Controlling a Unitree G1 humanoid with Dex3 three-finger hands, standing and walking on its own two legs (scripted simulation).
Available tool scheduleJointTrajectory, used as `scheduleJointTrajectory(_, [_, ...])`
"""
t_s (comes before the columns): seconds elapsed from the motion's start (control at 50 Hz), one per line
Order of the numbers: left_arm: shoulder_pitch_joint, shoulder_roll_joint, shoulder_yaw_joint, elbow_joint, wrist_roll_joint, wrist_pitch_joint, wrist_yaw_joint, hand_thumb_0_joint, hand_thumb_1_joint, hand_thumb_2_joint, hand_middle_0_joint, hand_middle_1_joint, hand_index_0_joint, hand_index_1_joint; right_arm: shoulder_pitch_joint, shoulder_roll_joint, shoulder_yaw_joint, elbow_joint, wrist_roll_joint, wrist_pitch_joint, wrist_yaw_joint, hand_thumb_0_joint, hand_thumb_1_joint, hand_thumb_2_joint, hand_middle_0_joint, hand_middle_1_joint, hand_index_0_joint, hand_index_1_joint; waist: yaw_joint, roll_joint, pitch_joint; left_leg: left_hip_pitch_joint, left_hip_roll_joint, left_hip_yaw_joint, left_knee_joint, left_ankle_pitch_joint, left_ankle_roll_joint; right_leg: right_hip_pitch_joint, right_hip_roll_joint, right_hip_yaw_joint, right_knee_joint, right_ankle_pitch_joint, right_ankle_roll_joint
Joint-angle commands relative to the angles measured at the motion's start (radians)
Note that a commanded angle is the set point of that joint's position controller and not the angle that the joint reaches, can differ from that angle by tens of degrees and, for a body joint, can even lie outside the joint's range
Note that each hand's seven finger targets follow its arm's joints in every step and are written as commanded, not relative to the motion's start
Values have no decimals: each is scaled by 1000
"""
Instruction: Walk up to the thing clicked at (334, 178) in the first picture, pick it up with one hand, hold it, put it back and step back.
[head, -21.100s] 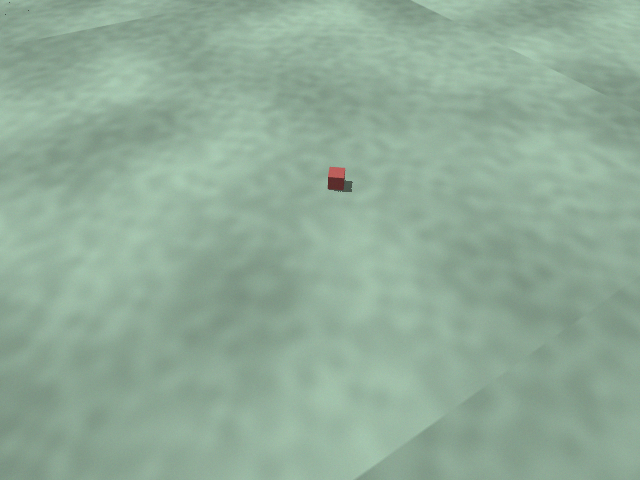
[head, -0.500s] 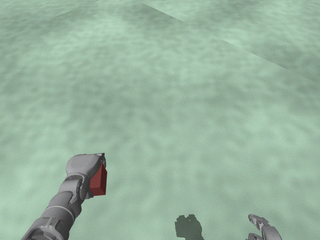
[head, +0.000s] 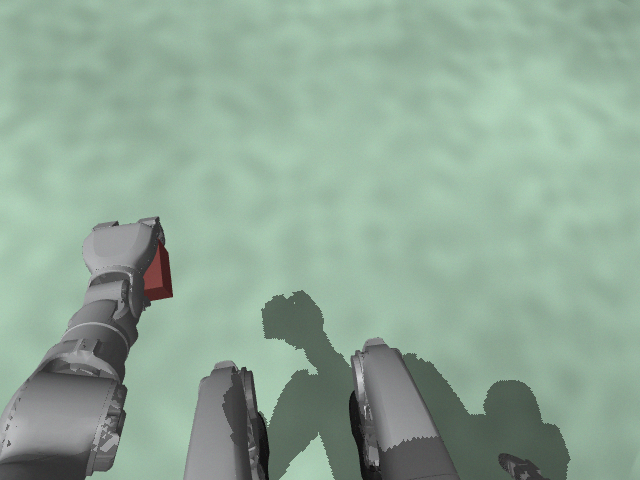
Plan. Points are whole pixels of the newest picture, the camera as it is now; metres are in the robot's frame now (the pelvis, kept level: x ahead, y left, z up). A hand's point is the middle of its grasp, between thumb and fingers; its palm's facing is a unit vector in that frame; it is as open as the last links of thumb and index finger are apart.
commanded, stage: crouch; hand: left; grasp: from above
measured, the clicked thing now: (139, 272) +0.42 +0.23 -0.16
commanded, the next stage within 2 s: lower in 1.20 s
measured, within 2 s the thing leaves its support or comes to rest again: neither
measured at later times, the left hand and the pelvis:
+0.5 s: hand (161, 287) +0.43 +0.24 -0.30, palm faces -0.45 -0.03 -0.89, open 10.8 cm; pelvis -0.02 -0.01 -0.14, yaw -1 degrees
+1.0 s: hand (170, 289) +0.45 +0.24 -0.37, palm faces -0.46 -0.03 -0.89, open 10.8 cm; pelvis -0.03 -0.01 -0.21, yaw -3 degrees
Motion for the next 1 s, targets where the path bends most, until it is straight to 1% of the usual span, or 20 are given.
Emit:
scheduleJointTrajectory(0.0, [-349,215,52,-126,-3,-12,29,0,227,877,-584,-1008,-641,-949,106,-204,-55,-72,-8,-47,-8,0,-895,-895,199,299,200,299,-17,75,-555,295,-37,-46,-132,137,-6,134,34,-63,-57,115,-82])
scheduleJointTrajectory(0.02, [-370,248,66,-141,4,-23,31,0,247,864,-597,-1002,-657,-940,106,-207,-56,-71,-9,-50,-6,0,-895,-895,199,299,200,299,-10,94,-585,291,-38,-51,-117,132,-9,111,33,-66,-31,108,-83])
scheduleJointTrajectory(0.06, [-362,228,59,-117,15,-37,29,0,293,865,-621,-1007,-686,-940,111,-208,-49,-63,-17,-58,4,0,-895,-895,199,299,200,299,-30,86,-566,257,-38,-57,-66,141,-7,47,27,-69,1,110,-80])
scheduleJointTrajectory(0.12, [-426,300,89,-165,42,-62,34,0,287,916,-630,-1013,-687,-955,123,-226,-48,-49,-24,-69,15,0,-896,-895,199,299,200,299,-26,149,-673,275,-40,-54,8,215,-10,1,27,-73,74,154,-82])
scheduleJointTrajectory(0.14, [-445,292,86,-190,45,-70,37,0,278,925,-630,-1011,-684,-956,125,-224,-49,-51,-27,-71,18,0,-899,-897,199,299,200,299,-29,158,-692,266,-43,-47,29,212,-9,-3,26,-73,83,158,-80])
scheduleJointTrajectory(0.2, [-428,320,104,-133,58,-84,43,0,306,944,-647,-1045,-705,-986,129,-226,-42,-40,-38,-75,31,0,-903,-898,199,299,200,299,-43,134,-648,171,-49,-27,93,190,1,-20,25,-73,116,156,-74])
scheduleJointTrajectory(0.28, [-472,349,123,-148,66,-84,53,0,364,994,-704,-1054,-754,-1003,129,-231,-42,-52,-47,-76,49,0,-906,-900,199,299,200,299,-36,184,-720,177,-48,-13,155,222,1,-47,26,-76,172,177,-75])
scheduleJointTrajectory(0.3, [-474,324,112,-119,67,-82,53,0,382,1001,-708,-1073,-761,-1018,135,-231,-39,-50,-51,-76,54,0,-906,-900,199,299,200,299,-58,183,-689,149,-48,-12,165,212,0,-57,25,-79,182,176,-73])
scheduleJointTrajectory(0.34, [-483,369,138,-106,62,-77,61,0,377,1016,-714,-1058,-761,-1009,129,-231,-36,-47,-53,-75,56,0,-904,-899,199,299,200,299,-48,156,-666,85,-51,-2,192,182,7,-58,28,-76,191,165,-70])
scheduleJointTrajectory(0.4, [-499,369,121,-70,62,-78,46,0,393,1002,-719,-1062,-770,-1009,121,-230,-35,-51,-56,-70,66,0,-904,-898,199,299,200,299,-68,149,-646,32,-47,3,229,156,11,-69,34,-77,221,151,-69])
scheduleJointTrajectory(0.44, [-526,380,127,-69,51,-78,45,0,386,991,-717,-1048,-766,-997,121,-230,-31,-50,-57,-69,70,0,-904,-898,199,299,200,299,-66,162,-644,13,-47,6,248,148,11,-82,35,-78,241,144,-69])
scheduleJointTrajectory(0.48, [-508,390,129,-41,57,-79,40,0,384,964,-712,-1027,-763,-974,118,-239,-28,-47,-60,-68,74,0,-902,-898,200,299,200,299,-65,172,-624,8,-46,2,260,147,7,-116,35,-85,262,137,-71])
scheduleJointTrajectory(0.5, [-559,423,137,-72,58,-87,36,0,366,970,-702,-1021,-750,-971,114,-248,-31,-47,-57,-65,74,0,-901,-898,200,299,200,299,-68,186,-648,0,-45,2,272,136,8,-128,39,-86,274,128,-73])
scheduleJointTrajectory(0.54, [-541,422,132,-34,66,-94,29,0,328,963,-679,-1004,-723,-957,113,-247,-26,-43,-57,-62,76,0,-901,-898,200,299,200,299,-70,173,-617,-48,-48,4,295,123,10,-141,39,-88,289,119,-71])
scheduleJointTrajectory(0.56, [-516,392,117,-7,69,-97,22,0,334,977,-679,-1010,-724,-963,115,-245,-25,-44,-61,-61,79,0,-899,-897,200,299,200,299,-83,162,-599,-63,-48,5,308,117,11,-146,40,-88,294,116,-69])
scheduleJointTrajectory(0.6, [-545,437,140,-24,72,-109,20,0,325,970,-677,-998,-720,-953,118,-254,-22,-39,-60,-61,80,0,-900,-897,200,299,200,299,-71,177,-598,-66,-49,1,321,126,11,-175,36,-89,316,120,-70])
scheduleJointTrajectory(0.62, [-514,429,136,14,77,-109,17,0,340,956,-681,-1010,-729,-960,121,-254,-20,-44,-61,-60,84,0,-900,-897,200,299,200,299,-76,184,-590,-54,-47,-9,317,129,5,-194,36,-97,336,114,-73])
scheduleJointTrajectory(0.74, [-589,462,147,22,88,-132,35,0,270,925,-637,-963,-678,-920,126,-273,-7,-35,-70,-59,97,0,-897,-896,200,299,200,299,-91,196,-577,-106,-51,-6,363,98,8,-244,38,-105,375,95,-75])
scheduleJointTrajectory(0.84, [-616,508,165,65,109,-148,52,0,316,916,-669,-972,-712,-925,140,-278,5,-32,-79,-65,105,0,-899,-897,200,299,200,299,-98,198,-599,-139,-53,3,408,95,12,-242,41,-109,406,94,-72])
scheduleJointTrajectory(0.98, [-642,529,168,118,125,-159,72,0,324,907,-668,-967,-713,-919,144,-288,25,-18,-91,-69,113,0,-896,-895,200,299,200,299,-109,216,-543,-196,-55,-3,429,38,11,-303,44,-125,439,39,-76])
